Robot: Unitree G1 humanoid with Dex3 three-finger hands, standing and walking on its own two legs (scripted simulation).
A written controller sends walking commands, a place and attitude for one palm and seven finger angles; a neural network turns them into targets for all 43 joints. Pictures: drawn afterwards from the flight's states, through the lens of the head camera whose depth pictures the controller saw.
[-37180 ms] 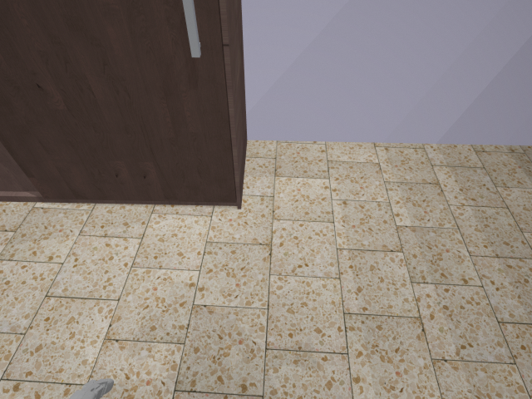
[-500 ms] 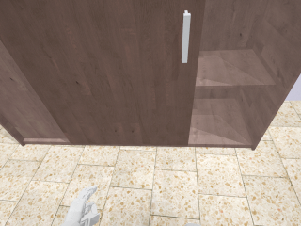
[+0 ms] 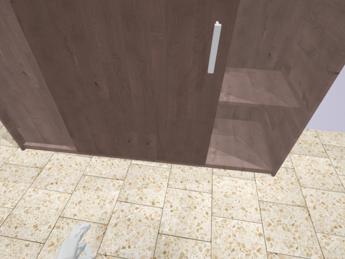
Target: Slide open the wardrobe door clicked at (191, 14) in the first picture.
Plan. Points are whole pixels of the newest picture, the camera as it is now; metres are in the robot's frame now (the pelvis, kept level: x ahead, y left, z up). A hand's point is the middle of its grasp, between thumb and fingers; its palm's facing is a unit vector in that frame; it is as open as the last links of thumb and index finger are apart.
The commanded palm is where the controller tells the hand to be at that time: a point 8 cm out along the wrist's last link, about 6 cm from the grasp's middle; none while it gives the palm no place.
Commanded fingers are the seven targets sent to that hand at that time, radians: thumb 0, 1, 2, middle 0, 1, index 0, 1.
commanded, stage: stop stepping back and stand still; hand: right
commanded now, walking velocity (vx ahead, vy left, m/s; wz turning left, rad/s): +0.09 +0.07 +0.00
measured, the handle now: (213, 47) +0.89 -0.12 +0.13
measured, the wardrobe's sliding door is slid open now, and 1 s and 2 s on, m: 0.48 0.48 0.48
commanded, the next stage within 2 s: let the arm hang, fingers relaxed in 0.46 s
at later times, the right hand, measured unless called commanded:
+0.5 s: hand out of the picture +0.18 -0.25 +0.17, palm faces +0.49 +0.76 -0.44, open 7.4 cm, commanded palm +0.12 -0.29 +0.18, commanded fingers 0.00 -0.90 -0.90 0.20 0.30 0.20 0.30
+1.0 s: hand out of the picture +0.02 -0.20 -0.17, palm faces +0.02 +0.98 -0.19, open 7.0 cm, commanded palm none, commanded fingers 0.00 -0.90 -0.90 0.20 0.30 0.20 0.30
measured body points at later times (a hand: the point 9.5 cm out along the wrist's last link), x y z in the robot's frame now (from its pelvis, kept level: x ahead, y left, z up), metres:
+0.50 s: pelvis -0.01 +0.01 +0.00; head -0.01 +0.02 +0.45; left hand +0.15 +0.25 -0.09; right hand +0.15 -0.29 +0.19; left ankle +0.04 +0.10 -0.73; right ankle +0.01 -0.11 -0.73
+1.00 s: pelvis +0.01 -0.01 +0.01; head +0.04 -0.03 +0.46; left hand +0.04 +0.24 -0.14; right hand +0.02 -0.25 -0.15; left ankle +0.04 +0.10 -0.73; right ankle +0.01 -0.11 -0.73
